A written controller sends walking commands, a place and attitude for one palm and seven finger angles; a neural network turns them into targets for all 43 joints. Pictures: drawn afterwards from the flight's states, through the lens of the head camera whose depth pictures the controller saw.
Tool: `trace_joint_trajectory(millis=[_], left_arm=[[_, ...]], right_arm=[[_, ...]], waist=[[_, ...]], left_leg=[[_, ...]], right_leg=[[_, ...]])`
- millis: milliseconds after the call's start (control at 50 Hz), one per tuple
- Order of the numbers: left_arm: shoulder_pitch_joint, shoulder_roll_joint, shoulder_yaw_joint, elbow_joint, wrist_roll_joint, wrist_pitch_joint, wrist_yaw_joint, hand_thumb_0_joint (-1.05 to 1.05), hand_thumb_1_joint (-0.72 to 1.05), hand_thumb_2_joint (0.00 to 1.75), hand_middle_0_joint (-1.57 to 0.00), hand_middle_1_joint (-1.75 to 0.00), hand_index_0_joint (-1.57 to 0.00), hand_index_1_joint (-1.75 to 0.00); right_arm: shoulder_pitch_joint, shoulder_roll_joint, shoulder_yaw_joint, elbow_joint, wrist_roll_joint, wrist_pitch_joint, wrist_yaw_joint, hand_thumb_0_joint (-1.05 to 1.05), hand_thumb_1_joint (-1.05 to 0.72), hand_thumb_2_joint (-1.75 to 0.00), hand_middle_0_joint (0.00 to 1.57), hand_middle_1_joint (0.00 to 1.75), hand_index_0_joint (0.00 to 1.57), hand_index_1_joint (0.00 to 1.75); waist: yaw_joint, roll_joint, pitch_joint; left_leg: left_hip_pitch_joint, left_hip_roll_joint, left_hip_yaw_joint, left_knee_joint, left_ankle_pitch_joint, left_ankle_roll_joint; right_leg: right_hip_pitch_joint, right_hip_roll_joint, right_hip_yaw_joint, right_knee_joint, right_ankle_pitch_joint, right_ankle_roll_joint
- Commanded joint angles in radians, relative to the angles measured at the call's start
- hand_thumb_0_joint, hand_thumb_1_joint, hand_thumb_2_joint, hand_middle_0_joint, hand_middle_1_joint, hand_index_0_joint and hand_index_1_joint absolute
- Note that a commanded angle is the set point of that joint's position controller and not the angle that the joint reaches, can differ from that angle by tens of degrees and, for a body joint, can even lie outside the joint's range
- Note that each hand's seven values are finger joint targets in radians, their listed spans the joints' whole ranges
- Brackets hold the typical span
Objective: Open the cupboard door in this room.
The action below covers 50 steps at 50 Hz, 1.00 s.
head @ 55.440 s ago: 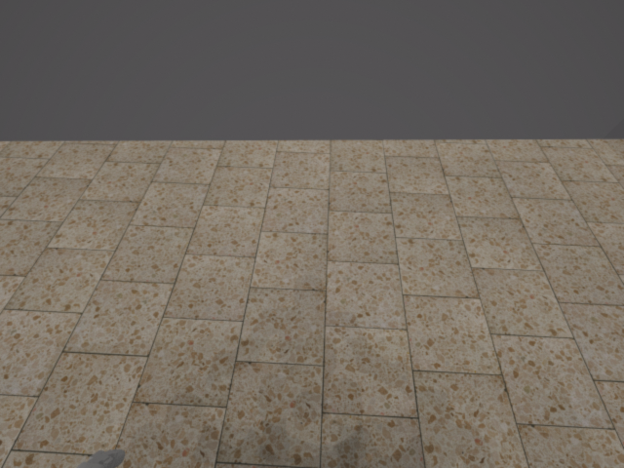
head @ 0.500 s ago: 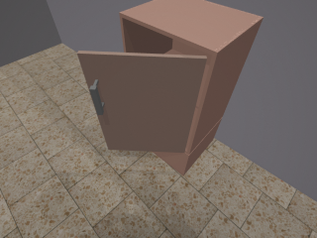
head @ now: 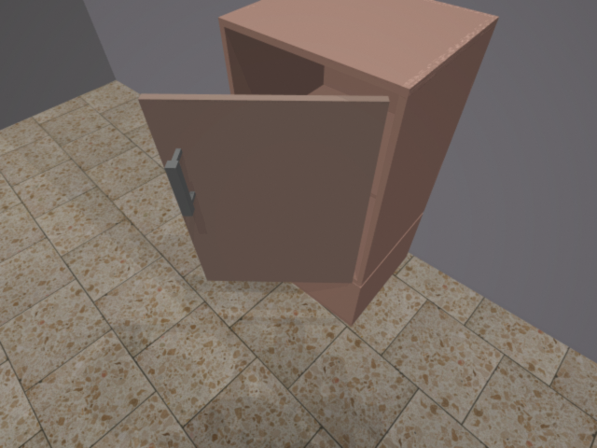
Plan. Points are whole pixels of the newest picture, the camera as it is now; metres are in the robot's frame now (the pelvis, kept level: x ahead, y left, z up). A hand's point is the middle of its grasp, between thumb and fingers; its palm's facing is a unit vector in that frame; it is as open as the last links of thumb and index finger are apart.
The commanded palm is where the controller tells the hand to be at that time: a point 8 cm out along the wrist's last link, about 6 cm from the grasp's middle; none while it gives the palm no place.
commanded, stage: come to a stop and stand still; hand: left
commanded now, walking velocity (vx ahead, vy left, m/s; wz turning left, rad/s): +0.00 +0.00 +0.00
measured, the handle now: (183, 182) +0.59 +0.27 -0.03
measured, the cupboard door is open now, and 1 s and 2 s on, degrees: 39 39 39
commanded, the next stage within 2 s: look again from close up in 1.06 s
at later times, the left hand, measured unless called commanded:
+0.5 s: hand out of the picture +0.05 +0.16 -0.15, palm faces +0.00 -0.97 -0.26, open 7.3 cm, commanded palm none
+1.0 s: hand out of the picture +0.05 +0.14 -0.15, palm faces +0.03 -0.97 -0.24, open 7.3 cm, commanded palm none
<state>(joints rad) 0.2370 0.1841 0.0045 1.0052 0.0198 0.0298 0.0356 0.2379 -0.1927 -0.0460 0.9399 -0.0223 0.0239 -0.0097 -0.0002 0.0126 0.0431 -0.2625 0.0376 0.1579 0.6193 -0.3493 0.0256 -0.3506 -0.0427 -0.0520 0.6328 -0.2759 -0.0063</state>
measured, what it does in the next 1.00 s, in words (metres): shifts its weight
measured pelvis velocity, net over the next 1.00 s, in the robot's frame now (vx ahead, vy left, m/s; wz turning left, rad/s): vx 0.04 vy -0.05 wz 0.02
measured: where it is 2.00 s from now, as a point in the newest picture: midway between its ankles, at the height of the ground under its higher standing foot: outside the picture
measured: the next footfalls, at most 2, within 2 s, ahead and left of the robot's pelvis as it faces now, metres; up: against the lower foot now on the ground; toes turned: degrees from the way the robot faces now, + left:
none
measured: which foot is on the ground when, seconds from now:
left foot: down 0.00-1.00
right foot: down 0.00-1.00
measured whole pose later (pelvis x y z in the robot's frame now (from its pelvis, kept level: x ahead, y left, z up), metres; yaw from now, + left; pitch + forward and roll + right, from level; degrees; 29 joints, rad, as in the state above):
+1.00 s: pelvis +0.04 -0.05 +0.01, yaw +1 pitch +0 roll +1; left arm 0.23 0.16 0.00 1.13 0.01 -0.03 0.04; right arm 0.29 -0.14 0.00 1.13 -0.02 -0.02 -0.02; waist 0.00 0.03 0.04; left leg -0.11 0.08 0.12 0.40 -0.28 -0.05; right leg -0.21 0.02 -0.10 0.47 -0.26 -0.07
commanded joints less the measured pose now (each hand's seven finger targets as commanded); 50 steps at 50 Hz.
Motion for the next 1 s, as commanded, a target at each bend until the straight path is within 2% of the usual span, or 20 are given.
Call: trace_joint_trajectory(millis=[0, 20, 40, 80, 100, 140, 160, 340, 360, 460, 480, 640, 740, 900, 980], left_arm=[[0.006, 0.107, 0.02, -0.079, 0.003, -0.026, -0.002, 0.0, 0.9, 0.9, -0.2, -0.3, -0.2, -0.3], [0.016, 0.103, 0.017, -0.073, 0.002, -0.027, -0.003, 0.0, 0.9, 0.9, -0.2, -0.3, -0.2, -0.3], [0.017, 0.106, 0.016, -0.068, 0.003, -0.03, -0.006, 0.0, 0.9, 0.9, -0.2, -0.3, -0.2, -0.3], [0.029, 0.109, 0.014, -0.056, 0.0, -0.035, -0.007, 0.0, 0.9, 0.9, -0.2, -0.3, -0.2, -0.3], [0.03, 0.11, 0.013, -0.051, -0.001, -0.037, -0.007, 0.0, 0.9, 0.9, -0.2, -0.3, -0.2, -0.3], [0.033, 0.111, 0.01, -0.038, 0.0, -0.043, -0.007, 0.0, 0.9, 0.9, -0.2, -0.3, -0.2, -0.3], [0.031, 0.114, 0.011, -0.035, -0.002, -0.046, -0.007, 0.0, 0.9, 0.9, -0.2, -0.3, -0.2, -0.3], [0.031, 0.115, 0.011, 0.019, -0.007, -0.057, -0.005, 0.0, 0.9, 0.9, -0.2, -0.3, -0.2, -0.3], [0.031, 0.114, 0.011, 0.026, -0.008, -0.059, -0.005, 0.0, 0.9, 0.9, -0.2, -0.3, -0.2, -0.3], [0.029, 0.108, 0.014, 0.053, -0.01, -0.064, -0.003, 0.0, 0.9, 0.9, -0.2, -0.3, -0.2, -0.3], [0.028, 0.108, 0.013, 0.059, -0.011, -0.064, -0.003, 0.0, 0.9, 0.9, -0.2, -0.3, -0.2, -0.3], [0.019, 0.094, 0.014, 0.079, -0.01, -0.062, 0.0, 0.0, 0.9, 0.9, -0.2, -0.3, -0.2, -0.3], [0.026, 0.092, 0.016, 0.084, -0.009, -0.066, 0.001, 0.0, 0.9, 0.9, -0.2, -0.3, -0.2, -0.3], [0.039, 0.09, 0.018, 0.09, -0.009, -0.07, 0.002, 0.0, 0.9, 0.9, -0.2, -0.3, -0.2, -0.3], [0.046, 0.09, 0.019, 0.092, -0.008, -0.071, 0.003, 0.0, 0.9, 0.9, -0.2, -0.3, -0.2, -0.3]], right_arm=[[0.048, -0.109, -0.003, -0.093, 0.005, -0.028, -0.001, 0.0, -0.9, -0.9, 0.2, 0.3, 0.2, 0.3], [0.044, -0.112, -0.001, -0.093, 0.004, -0.028, -0.001, 0.0, -0.9, -0.9, 0.2, 0.3, 0.2, 0.3], [0.049, -0.103, 0.004, -0.087, 0.002, -0.031, -0.001, 0.0, -0.9, -0.9, 0.2, 0.3, 0.2, 0.3], [0.057, -0.1, 0.008, -0.071, 0.003, -0.034, -0.002, 0.0, -0.9, -0.9, 0.2, 0.3, 0.2, 0.3], [0.066, -0.099, 0.01, -0.064, 0.003, -0.035, -0.002, 0.0, -0.9, -0.9, 0.2, 0.3, 0.2, 0.3], [0.071, -0.09, 0.016, -0.046, 0.003, -0.039, -0.002, 0.0, -0.9, -0.9, 0.2, 0.3, 0.2, 0.3], [0.08, -0.092, 0.019, -0.035, 0.003, -0.041, -0.002, 0.0, -0.9, -0.9, 0.2, 0.3, 0.2, 0.3], [0.097, -0.07, 0.039, 0.062, 0.003, -0.051, -0.006, 0.0, -0.9, -0.9, 0.2, 0.3, 0.2, 0.3], [0.097, -0.071, 0.04, 0.071, 0.003, -0.051, -0.007, 0.0, -0.9, -0.9, 0.2, 0.3, 0.2, 0.3], [0.117, -0.056, 0.043, 0.116, 0.003, -0.055, -0.012, 0.0, -0.9, -0.9, 0.2, 0.3, 0.2, 0.3], [0.122, -0.053, 0.044, 0.124, 0.003, -0.055, -0.013, 0.0, -0.9, -0.9, 0.2, 0.3, 0.2, 0.3], [0.143, -0.026, 0.044, 0.166, 0.003, -0.048, -0.018, 0.0, -0.9, -0.9, 0.2, 0.3, 0.2, 0.3], [0.148, -0.021, 0.042, 0.173, 0.003, -0.049, -0.02, 0.0, -0.9, -0.9, 0.2, 0.3, 0.2, 0.3], [0.147, -0.021, 0.037, 0.176, 0.003, -0.047, -0.022, 0.0, -0.9, -0.9, 0.2, 0.3, 0.2, 0.3], [0.142, -0.023, 0.037, 0.178, 0.005, -0.049, -0.025, 0.0, -0.9, -0.9, 0.2, 0.3, 0.2, 0.3]], waist=[[-0.01, -0.009, 0.003], [-0.009, -0.028, 0.02], [-0.012, -0.014, 0.025], [-0.014, -0.025, 0.023], [-0.017, -0.056, 0.022], [-0.019, -0.046, 0.017], [-0.021, -0.066, 0.004], [-0.009, -0.029, -0.009], [-0.008, -0.04, -0.009], [-0.002, -0.013, -0.025], [-0.003, -0.027, -0.022], [-0.004, -0.024, 0.017], [-0.005, -0.028, -0.008], [-0.007, -0.037, -0.011], [-0.006, -0.014, -0.015]], left_leg=[[-0.038, 0.122, -0.183, -0.255, -0.032, 0.032], [-0.042, 0.112, -0.174, -0.263, -0.062, 0.03], [-0.03, 0.1, -0.17, -0.274, -0.046, 0.031], [-0.001, 0.089, -0.152, -0.271, -0.032, 0.025], [0.012, 0.086, -0.149, -0.273, -0.023, 0.024], [0.047, 0.079, -0.135, -0.277, 0.013, 0.021], [0.056, 0.078, -0.133, -0.274, 0.034, 0.019], [0.085, 0.078, -0.117, -0.29, 0.126, 0.003], [0.085, 0.077, -0.115, -0.286, 0.137, 0.001], [0.094, 0.083, -0.109, -0.282, 0.196, -0.007], [0.094, 0.084, -0.106, -0.28, 0.194, -0.009], [0.094, 0.084, -0.101, -0.287, 0.167, -0.016], [0.112, 0.085, -0.094, -0.278, 0.186, -0.019], [0.123, 0.083, -0.086, -0.268, 0.188, -0.024], [0.132, 0.089, -0.086, -0.269, 0.213, -0.025]], right_leg=[[0.004, -0.028, 0.082, -0.128, -0.04, -0.036], [0.003, -0.032, 0.099, -0.148, -0.044, -0.036], [0.008, -0.036, 0.105, -0.158, -0.027, -0.038], [0.005, -0.045, 0.125, -0.186, -0.026, -0.037], [0.006, -0.049, 0.13, -0.198, -0.028, -0.036], [0.006, -0.059, 0.137, -0.221, -0.013, -0.037], [0.019, -0.061, 0.138, -0.223, 0.001, -0.036], [0.097, -0.079, 0.125, -0.242, 0.107, -0.041], [0.102, -0.081, 0.127, -0.241, 0.126, -0.041], [0.152, -0.085, 0.112, -0.228, 0.236, -0.046], [0.156, -0.088, 0.109, -0.23, 0.243, -0.047], [0.144, -0.081, 0.111, -0.258, 0.212, -0.053], [0.164, -0.081, 0.114, -0.26, 0.259, -0.053], [0.171, -0.085, 0.117, -0.269, 0.304, -0.051], [0.182, -0.082, 0.11, -0.263, 0.341, -0.05]])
